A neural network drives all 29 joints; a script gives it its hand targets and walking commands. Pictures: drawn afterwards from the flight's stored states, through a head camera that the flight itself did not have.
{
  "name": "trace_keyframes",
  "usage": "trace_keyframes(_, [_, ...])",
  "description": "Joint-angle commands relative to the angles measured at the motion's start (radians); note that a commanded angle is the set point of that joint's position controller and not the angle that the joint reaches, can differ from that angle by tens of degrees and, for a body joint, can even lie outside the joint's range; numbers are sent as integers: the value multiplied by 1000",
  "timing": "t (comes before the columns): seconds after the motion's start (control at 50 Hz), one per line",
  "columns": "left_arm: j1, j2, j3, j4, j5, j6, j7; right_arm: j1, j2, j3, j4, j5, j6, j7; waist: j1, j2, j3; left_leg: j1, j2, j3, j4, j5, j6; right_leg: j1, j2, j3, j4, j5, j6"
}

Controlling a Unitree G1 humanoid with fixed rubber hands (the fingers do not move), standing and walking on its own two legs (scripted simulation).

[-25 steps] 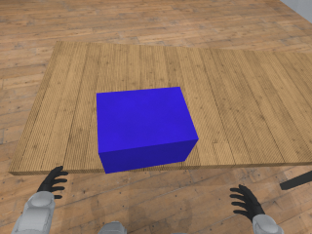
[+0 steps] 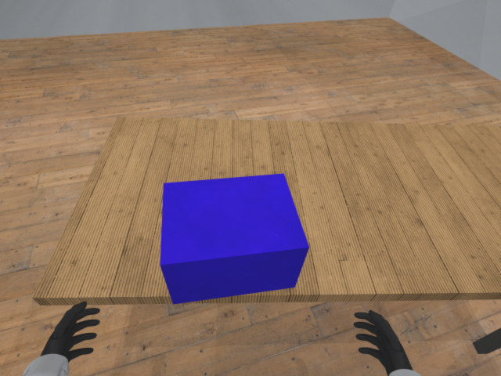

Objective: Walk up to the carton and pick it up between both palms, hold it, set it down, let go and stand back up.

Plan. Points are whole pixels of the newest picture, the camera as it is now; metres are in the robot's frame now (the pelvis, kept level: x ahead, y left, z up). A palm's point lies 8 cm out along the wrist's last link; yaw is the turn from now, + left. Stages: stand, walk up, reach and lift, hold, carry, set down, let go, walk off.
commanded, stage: reach and lift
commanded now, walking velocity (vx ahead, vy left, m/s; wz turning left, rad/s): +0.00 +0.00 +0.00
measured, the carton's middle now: (230, 236) +0.40 +0.04 -0.06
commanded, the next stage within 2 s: none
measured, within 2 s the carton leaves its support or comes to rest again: neither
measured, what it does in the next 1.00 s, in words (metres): stands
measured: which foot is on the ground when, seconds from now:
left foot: down 0.00-1.00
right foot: down 0.00-1.00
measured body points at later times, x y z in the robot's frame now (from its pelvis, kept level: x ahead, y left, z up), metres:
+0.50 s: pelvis +0.01 +0.02 +0.01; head +0.00 +0.05 +0.45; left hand +0.18 +0.29 -0.04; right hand +0.19 -0.22 -0.03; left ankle +0.04 +0.13 -0.74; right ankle -0.04 -0.07 -0.74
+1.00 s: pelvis +0.01 +0.01 +0.00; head -0.01 +0.04 +0.45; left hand +0.19 +0.25 -0.01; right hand +0.20 -0.22 +0.00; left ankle +0.04 +0.13 -0.74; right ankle -0.04 -0.07 -0.74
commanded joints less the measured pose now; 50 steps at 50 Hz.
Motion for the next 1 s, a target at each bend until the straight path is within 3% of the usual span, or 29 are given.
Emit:
trace_keyframes(0.0, [-107, 129, 35, -112, -21, -60, 28, -92, -172, -40, -159, -8, -26, 10, 19, -9, 2, 245, -8, 14, -33, 52, 28, -339, -86, 38, -187, 120, 80])
trace_keyframes(0.02, [-102, 114, 24, -86, -27, -64, 33, -89, -194, -67, -166, -9, -16, 28, 16, -12, 34, 253, 4, 5, -47, 25, 27, -370, -74, 21, -209, 15, 60])
trace_keyframes(0.1, [-95, 104, 6, -117, -60, -118, 62, -89, -191, -106, -227, 6, -32, 51, 17, -26, -27, 258, 8, 12, -53, 23, 33, -380, -73, 39, -206, 55, 61])
trace_keyframes(0.18, [-12, 89, 37, -114, -37, -164, 65, -36, -176, -36, -228, 80, -39, 67, 43, 36, -57, 264, 0, 9, -50, 130, 26, -317, -78, 54, -190, 210, 60])
trace_keyframes(0.24, [24, 102, 74, -111, -21, -201, 74, 4, -207, -19, -191, 125, -52, 91, 52, 44, -85, 279, 1, 2, -52, 156, 22, -318, -68, 63, -206, 179, 49])
trace_keyframes(0.28, [61, 51, 21, -179, -4, -218, 91, 30, -244, -32, -146, 152, -56, 114, 32, 141, -91, 336, 14, -18, -60, 208, -15, -343, -44, 48, -218, 164, 26])
trace_keyframes(0.3, [37, 77, 31, -156, -14, -233, 89, 13, -221, -26, -185, 157, -76, 111, 38, 102, -68, 306, 8, -16, -49, 183, -4, -365, -50, 58, -225, 141, 34])
trace_keyframes(0.32, [40, 47, 23, -230, -12, -250, 106, 20, -235, -33, -181, 173, -87, 115, 52, 151, -98, 340, 19, -16, -53, 242, -20, -347, -49, 47, -214, 166, 24])
trace_keyframes(0.34, [36, 50, -16, -213, -39, -270, 106, -1, -233, -68, -198, 165, -109, 114, 17, 129, -112, 327, 18, -22, -25, 215, -25, -363, -55, 59, -218, 145, 19])
trace_keyframes(0.36, [48, 28, -20, -217, -26, -283, 113, 18, -236, -46, -181, 186, -105, 127, 36, 165, -97, 332, 26, -24, -42, 200, -26, -371, -59, 57, -223, 122, 11])
trace_keyframes(0.38, [53, 25, -19, -261, -48, -296, 113, 4, -221, -48, -256, 193, -127, 126, 35, 95, -110, 323, 19, -9, -31, 211, -17, -350, -56, 49, -221, 146, 25])
trace_keyframes(0.4, [60, 45, -9, -220, -51, -321, 105, 20, -220, -54, -207, 195, -124, 121, 23, 126, -75, 339, 16, -4, -30, 227, -21, -350, -66, 64, -228, 167, 21])
trace_keyframes(0.44, [75, 21, -29, -210, -64, -351, 108, 12, -218, -59, -238, 199, -154, 124, 23, 65, -88, 316, 17, -18, -27, 237, -7, -358, -59, 63, -221, 185, 28])
trace_keyframes(0.48, [94, -5, -34, -198, -53, -373, 117, 54, -257, -55, -178, 206, -161, 136, -6, 58, -90, 335, 37, -39, -31, 272, -19, -346, -28, 37, -209, 198, 9])
trace_keyframes(0.52, [110, 6, -36, -223, -68, -423, 115, 48, -251, -44, -214, 225, -176, 143, 21, 92, -108, 332, 38, -33, -30, 312, -30, -331, -23, 41, -204, 190, 2])
trace_keyframes(0.54, [138, -4, -40, -177, -58, -423, 113, 70, -270, -38, -183, 229, -184, 148, -3, 85, -98, 316, 33, -52, -34, 297, -26, -333, -19, 45, -198, 183, 9])
trace_keyframes(0.58, [142, -6, -36, -209, -67, -454, 117, 46, -272, -33, -227, 249, -185, 152, 17, 58, -110, 293, 35, -41, -32, 262, -19, -319, -35, 50, -199, 150, -1])
trace_keyframes(0.6, [133, -3, -29, -222, -82, -466, 114, 29, -244, -17, -274, 251, -199, 143, 27, 5, -82, 286, 26, -33, -30, 295, -9, -315, -34, 61, -202, 188, 11])
trace_keyframes(0.62, [147, -13, -43, -196, -84, -476, 114, 42, -252, -10, -240, 246, -202, 146, 6, -6, -77, 293, 23, -35, -29, 283, 0, -334, -22, 51, -197, 186, 12])
trace_keyframes(0.64, [149, -27, -49, -209, -77, -496, 109, 53, -260, -8, -260, 254, -220, 152, 21, -15, -62, 306, 40, -33, -31, 252, -6, -345, -32, 53, -199, 156, 8])
trace_keyframes(0.66, [174, -19, -62, -184, -78, -502, 114, 69, -246, -12, -255, 263, -226, 155, 14, 17, -92, 303, 34, -39, -28, 256, -4, -326, -30, 47, -195, 167, 4])
trace_keyframes(0.68, [174, -23, -45, -143, -71, -514, 105, 76, -242, 10, -259, 267, -236, 151, 23, -12, -79, 288, 27, -40, -39, 258, 4, -314, -24, 59, -192, 171, 11])
trace_keyframes(0.8, [192, -29, -83, -256, -89, -570, 103, 74, -247, 15, -332, 304, -280, 135, 39, 48, -112, 279, 21, -32, -6, 349, -7, -290, -25, 67, -182, 260, 10])
trace_keyframes(0.82, [181, -36, -83, -254, -94, -583, 112, 65, -241, 31, -326, 313, -285, 147, 59, 37, -98, 253, 26, -30, -9, 279, -8, -314, -35, 65, -175, 181, 8])
trace_keyframes(0.86, [128, -19, -89, -233, -93, -578, 107, 64, -222, 19, -269, 298, -272, 142, 45, 67, -49, 265, 22, -30, -13, 213, -3, -357, -44, 78, -195, 130, 9])
trace_keyframes(0.88, [133, -23, -65, -224, -81, -572, 106, 74, -218, 42, -279, 300, -260, 135, 69, 62, -9, 235, 16, -24, -12, 237, 8, -321, -60, 97, -199, 170, 11])
trace_keyframes(0.9, [97, -2, -70, -217, -94, -575, 101, 40, -221, 18, -309, 287, -263, 125, 48, 15, -40, 250, 7, -14, -10, 183, 15, -336, -55, 95, -200, 134, 18])
trace_keyframes(0.94, [63, 12, -84, -257, -105, -592, 120, 15, -194, 25, -331, 304, -276, 126, 45, 81, -80, 217, 0, -16, -1, 149, 16, -338, -65, 102, -183, 129, 15])
trace_keyframes(0.98, [91, -12, -94, -245, -117, -566, 110, 8, -199, 48, -323, 308, -249, 117, 37, 54, -27, 210, 6, -22, -9, 168, 20, -311, -60, 101, -185, 162, 14])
